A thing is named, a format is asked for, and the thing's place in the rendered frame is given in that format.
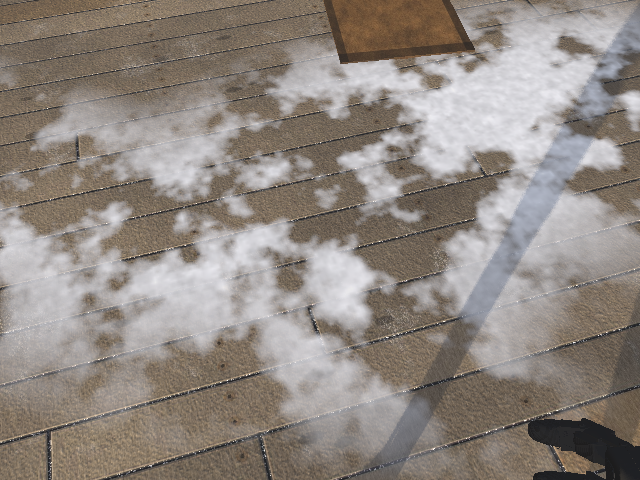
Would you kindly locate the right robot hand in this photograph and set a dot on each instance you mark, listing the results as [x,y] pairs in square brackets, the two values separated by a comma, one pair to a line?
[592,441]

